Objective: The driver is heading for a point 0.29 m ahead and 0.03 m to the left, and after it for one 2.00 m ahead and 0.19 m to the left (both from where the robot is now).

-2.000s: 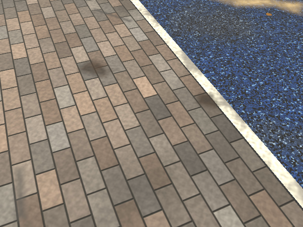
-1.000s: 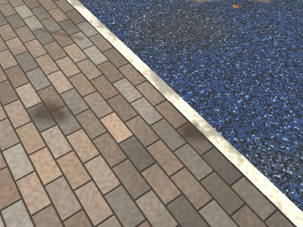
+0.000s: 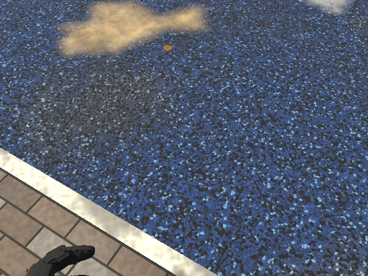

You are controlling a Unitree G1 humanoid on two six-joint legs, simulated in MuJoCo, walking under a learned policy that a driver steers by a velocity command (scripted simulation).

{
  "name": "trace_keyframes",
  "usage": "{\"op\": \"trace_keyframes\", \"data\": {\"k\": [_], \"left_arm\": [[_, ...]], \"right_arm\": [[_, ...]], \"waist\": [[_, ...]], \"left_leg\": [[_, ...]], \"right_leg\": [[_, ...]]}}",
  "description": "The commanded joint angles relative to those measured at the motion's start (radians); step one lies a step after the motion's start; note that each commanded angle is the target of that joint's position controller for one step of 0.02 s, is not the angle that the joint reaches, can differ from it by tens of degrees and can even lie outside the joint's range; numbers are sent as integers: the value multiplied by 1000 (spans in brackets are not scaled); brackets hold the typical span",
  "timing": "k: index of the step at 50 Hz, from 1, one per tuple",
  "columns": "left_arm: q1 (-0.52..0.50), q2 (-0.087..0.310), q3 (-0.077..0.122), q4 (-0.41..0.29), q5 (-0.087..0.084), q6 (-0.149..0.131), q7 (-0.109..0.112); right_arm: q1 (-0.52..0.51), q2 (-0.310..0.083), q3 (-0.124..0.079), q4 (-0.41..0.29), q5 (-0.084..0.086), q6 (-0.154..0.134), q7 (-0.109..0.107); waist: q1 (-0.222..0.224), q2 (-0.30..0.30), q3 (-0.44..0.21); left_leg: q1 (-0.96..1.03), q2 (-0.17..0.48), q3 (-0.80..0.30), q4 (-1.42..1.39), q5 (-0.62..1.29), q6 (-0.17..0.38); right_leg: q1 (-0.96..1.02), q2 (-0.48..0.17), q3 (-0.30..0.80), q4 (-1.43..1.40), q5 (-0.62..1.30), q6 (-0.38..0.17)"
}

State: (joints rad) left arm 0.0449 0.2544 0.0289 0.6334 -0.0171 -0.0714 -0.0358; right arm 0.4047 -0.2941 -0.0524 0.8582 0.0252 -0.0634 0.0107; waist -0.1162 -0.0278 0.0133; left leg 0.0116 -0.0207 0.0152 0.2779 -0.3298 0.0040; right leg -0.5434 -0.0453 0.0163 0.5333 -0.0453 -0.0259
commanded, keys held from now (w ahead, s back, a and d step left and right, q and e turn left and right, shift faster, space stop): w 1.00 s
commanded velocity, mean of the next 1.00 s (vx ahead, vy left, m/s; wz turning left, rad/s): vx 0.50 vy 0.00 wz -0.01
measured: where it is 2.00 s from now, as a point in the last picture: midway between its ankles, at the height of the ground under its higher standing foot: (165, 131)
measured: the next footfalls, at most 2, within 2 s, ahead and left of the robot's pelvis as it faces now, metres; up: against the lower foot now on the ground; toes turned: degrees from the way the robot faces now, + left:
right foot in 0.04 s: +0.19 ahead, -0.12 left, +0.00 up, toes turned -1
left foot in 0.58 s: +0.48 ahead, +0.12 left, +0.00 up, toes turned +2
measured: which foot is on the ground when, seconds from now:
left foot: down 0.00-0.04, up 0.06-0.56, down 0.58-1.00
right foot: up 0.00-0.02, down 0.04-0.58, up 0.60-1.00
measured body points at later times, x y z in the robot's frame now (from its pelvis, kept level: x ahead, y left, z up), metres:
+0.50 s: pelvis +0.26 -0.01 +0.00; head +0.29 -0.01 +0.45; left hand +0.26 +0.27 -0.12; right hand +0.49 -0.24 -0.09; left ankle +0.44 +0.13 -0.71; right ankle +0.15 -0.12 -0.74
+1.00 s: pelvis +0.53 +0.02 +0.01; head +0.56 +0.02 +0.46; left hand +0.74 +0.25 -0.09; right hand +0.54 -0.27 -0.12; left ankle +0.44 +0.12 -0.74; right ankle +0.72 -0.14 -0.70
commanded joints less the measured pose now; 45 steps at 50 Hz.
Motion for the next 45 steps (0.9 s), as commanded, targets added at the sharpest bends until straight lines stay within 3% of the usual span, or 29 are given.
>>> {"op": "trace_keyframes", "data": {"k": [1, 2, 3, 4, 5, 6, 7, 8, 9, 12, 15, 18, 23, 26, 27, 28, 29, 30, 31, 32, 33, 34, 35, 37, 39, 45], "left_arm": [[66, 129, 51, -49, 6, -20, 0], [215, 178, 75, -9, 12, -18, 10], [381, 261, 94, 12, 28, -10, 22], [403, 292, 97, 27, 22, -6, 15], [374, 203, 73, 24, 8, -5, 13], [313, 175, 61, 19, 5, -6, 14], [255, 159, 55, 14, 13, -6, 11], [216, 137, 49, 12, 20, -9, 7], [194, 124, 45, 13, 26, -13, 6], [195, 137, 52, 40, 16, -32, 8], [230, 158, 58, 72, 15, -30, 20], [274, 178, 62, 101, 9, -23, 28], [358, 199, 68, 163, -3, -3, 35], [354, 214, 75, 182, -4, 13, 43], [336, 221, 76, 182, -4, 19, 45], [331, 204, 68, 181, 1, 24, 48], [339, 161, 47, 157, 21, 24, 52], [469, 38, 11, 142, 19, 2, 41], [417, 128, 28, 159, 2, -19, 35], [319, 182, 45, 128, -23, -32, 30], [256, 174, 42, 113, -21, -36, 34], [223, 166, 45, 108, -3, -34, 37], [241, 156, 49, 112, 4, -25, 38], [276, 117, 43, 125, 6, -4, 39], [236, 101, 39, 111, 12, 9, 43], [36, 71, 25, 66, 12, -5, 29]], "right_arm": [[-35, -186, -42, -42, 6, 4, -11], [-35, -157, -30, -47, -2, 4, -13], [-23, -84, -2, -83, -29, -5, -15], [63, -27, 16, -88, -19, -25, -11], [-5, -132, -9, -86, 1, -37, -4], [-83, -153, -16, -107, 11, -45, 2], [-122, -138, -14, -109, 0, -46, -2], [-132, -130, -18, -110, -13, -41, -3], [-113, -114, -17, -104, -14, -32, -1], [-118, -73, -10, -104, -19, -7, -5], [-223, -56, -3, -134, -26, -6, -5], [-328, -36, 7, -157, -21, -18, 8], [-455, -50, 8, -207, -9, -29, 32], [-425, -77, -1, -208, -12, -34, 42], [-356, -97, -12, -191, -14, -36, 39], [-214, -138, -36, -147, -17, -35, 31], [-36, -208, -57, -112, -26, -32, 20], [22, -286, -74, -92, -28, -26, 21], [28, -186, -49, -95, -10, -23, 22], [-42, -151, -36, -104, -12, -24, 18], [-107, -133, -30, -115, -19, -23, 15], [-155, -107, -23, -118, -27, -24, 17], [-180, -85, -15, -121, -38, -29, 18], [-188, -85, -17, -112, -32, -38, 21], [-177, -111, -25, -95, -26, -45, 16], [-101, -145, -32, -46, -15, -33, -4]], "waist": [[129, 109, -40], [195, 87, -143], [240, -67, -298], [195, -288, -377], [219, -170, -279], [205, -121, -157], [177, -47, -101], [149, -39, -58], [120, -57, -53], [94, -50, -31], [118, -24, 6], [157, -24, 29], [192, -25, 60], [157, -46, 32], [114, -55, -11], [47, -39, -103], [-16, 49, -254], [46, 318, -377], [1, 251, -382], [7, 192, -224], [33, 112, -141], [60, 82, -74], [95, 103, -62], [125, 112, -55], [128, 98, -21], [65, 81, 29]], "left_leg": [[-33, 237, -109, 110, 640, 134], [-116, 187, -64, 300, 659, 103], [-377, 103, -4, 647, 353, 50], [-670, -26, -63, 893, -245, 17], [-783, 37, -129, 987, -227, 21], [-810, 81, -102, 974, -129, 30], [-775, 115, -84, 930, -47, 26], [-738, 139, -83, 881, 6, 17], [-683, 155, -88, 859, 39, 10], [-661, 161, -75, 780, 105, -18], [-699, 161, -71, 603, 260, -33], [-651, 130, -46, 411, 407, -26], [-657, 100, -46, 270, 390, 7], [-582, 73, -26, 229, 278, 47], [-472, 43, 5, 208, 260, 66], [-267, 22, 25, 198, 278, 96], [40, 176, -140, 245, 337, 157], [384, 399, -619, 149, 128, 325], [388, 400, -742, 51, -25, 322], [265, 369, -597, 28, -21, 275], [126, 330, -485, 10, 60, 249], [1, 296, -406, -19, 161, 240], [-76, 271, -354, -46, 229, 232], [-152, 252, -291, -97, 289, 244], [-187, 249, -236, -137, 327, 254], [-161, 196, -100, -164, 346, 202]], "right_leg": [[215, 46, -46, -74, -29, -53], [446, 17, -19, -62, -13, -88], [763, -213, 275, -48, -25, -177], [932, -354, 676, -179, -211, -297], [869, -321, 644, -217, -327, -266], [743, -284, 500, -235, -274, -233], [624, -239, 410, -260, -183, -216], [533, -208, 348, -291, -88, -212], [472, -188, 305, -319, -30, -211], [393, -171, 211, -376, 76, -230], [396, -153, 140, -400, 113, -217], [398, -129, 80, -407, 91, -187], [531, -189, 91, -357, 82, -171], [608, -212, 96, -274, 229, -143], [608, -193, 76, -191, 385, -127], [564, -142, 36, -23, 482, -101], [376, -85, -7, 267, 266, -65], [-42, 103, -17, 626, -384, 9], [-166, 77, 114, 749, -537, 5], [-236, 26, 102, 768, -464, -7], [-215, -25, 70, 725, -373, -9], [-180, -54, 58, 661, -315, -4], [-116, -79, 67, 624, -274, -2], [-56, -89, 58, 571, -247, 12], [-85, -97, 49, 493, -187, 32], [-76, -65, 12, 139, 124, 42]]}}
